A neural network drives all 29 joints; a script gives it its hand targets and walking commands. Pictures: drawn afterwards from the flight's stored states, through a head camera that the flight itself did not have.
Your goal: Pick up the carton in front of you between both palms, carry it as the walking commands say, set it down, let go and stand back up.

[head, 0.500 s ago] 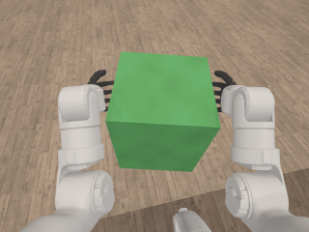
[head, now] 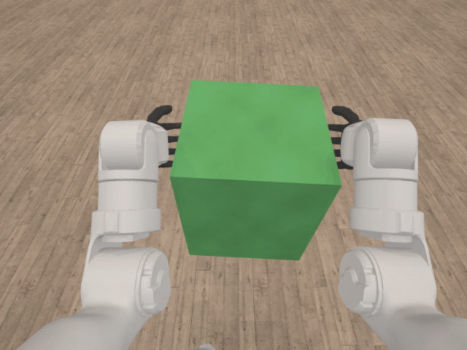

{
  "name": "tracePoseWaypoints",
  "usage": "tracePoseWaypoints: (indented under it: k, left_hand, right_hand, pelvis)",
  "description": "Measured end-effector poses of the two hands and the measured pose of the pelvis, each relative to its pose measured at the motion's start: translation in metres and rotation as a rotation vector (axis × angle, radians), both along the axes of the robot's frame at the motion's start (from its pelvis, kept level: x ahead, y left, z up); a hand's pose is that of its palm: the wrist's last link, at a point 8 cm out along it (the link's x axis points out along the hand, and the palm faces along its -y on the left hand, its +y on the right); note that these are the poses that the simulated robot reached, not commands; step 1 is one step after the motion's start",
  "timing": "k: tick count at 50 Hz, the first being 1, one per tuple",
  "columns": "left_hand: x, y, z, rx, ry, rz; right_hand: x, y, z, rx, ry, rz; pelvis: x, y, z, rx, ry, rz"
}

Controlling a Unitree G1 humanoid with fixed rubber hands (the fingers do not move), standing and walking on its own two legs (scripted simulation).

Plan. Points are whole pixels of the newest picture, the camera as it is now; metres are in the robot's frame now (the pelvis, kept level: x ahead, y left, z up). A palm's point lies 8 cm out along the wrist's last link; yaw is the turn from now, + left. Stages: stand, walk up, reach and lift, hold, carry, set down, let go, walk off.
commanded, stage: carry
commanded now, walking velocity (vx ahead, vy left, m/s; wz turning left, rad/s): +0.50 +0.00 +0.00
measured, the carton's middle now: (249, 176) +0.40 +0.03 +0.10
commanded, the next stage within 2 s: none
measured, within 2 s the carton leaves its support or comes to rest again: neither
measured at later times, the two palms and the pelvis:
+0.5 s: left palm (215, 47) +0.71 +0.12 +0.19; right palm (344, 56) +0.70 -0.18 +0.18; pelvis +0.32 -0.02 +0.01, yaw +0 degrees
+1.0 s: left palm (213, 41) +0.94 +0.16 +0.12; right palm (308, 48) +0.92 -0.13 +0.11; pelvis +0.65 +0.02 +0.03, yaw -1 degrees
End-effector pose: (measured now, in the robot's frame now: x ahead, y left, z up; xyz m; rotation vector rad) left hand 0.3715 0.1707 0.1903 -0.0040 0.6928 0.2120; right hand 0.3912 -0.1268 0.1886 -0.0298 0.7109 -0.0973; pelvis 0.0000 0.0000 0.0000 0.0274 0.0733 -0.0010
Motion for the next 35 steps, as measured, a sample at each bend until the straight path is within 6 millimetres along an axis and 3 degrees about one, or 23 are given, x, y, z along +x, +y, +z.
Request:
tracePoseWaypoints:
  k: [6,10,17,22,26,35]
  left_hand:
    - [0.093,-0.026,-0.014,-0.008,0.063,-0.129]
    - [0.146,-0.042,-0.009,-0.022,0.066,-0.165]
    - [0.242,-0.05,0.016,-0.046,-0.026,-0.138]
    - [0.309,-0.053,0.017,-0.015,-0.034,-0.096]
    - [0.344,-0.047,-0.001,0.026,0.042,-0.044]
    - [0.406,-0.028,-0.038,-0.012,0.136,0.069]
  right_hand:
    - [0.048,-0.025,-0.017,-0.047,0.069,-0.115]
    - [0.087,-0.039,-0.012,-0.035,0.073,-0.165]
    - [0.187,-0.048,0.016,-0.021,-0.013,-0.17]
    - [0.269,-0.051,0.011,-0.032,-0.013,-0.109]
    - [0.325,-0.046,-0.011,-0.024,0.072,-0.044]
    - [0.407,-0.025,-0.051,-0.002,0.181,0.001]
  pelvis:
    - [0.075,0.019,0.01,-0.022,-0.013,-0.013]
    - [0.117,0.023,0.024,-0.038,0.002,-0.02]
    - [0.206,0.012,0.03,-0.037,0.026,-0.02]
    - [0.288,-0.009,0.013,-0.023,0.009,0.003]
    - [0.335,-0.02,0.018,-0.025,0.002,0.014]
    - [0.438,-0.025,0.046,0.016,0.02,0.036]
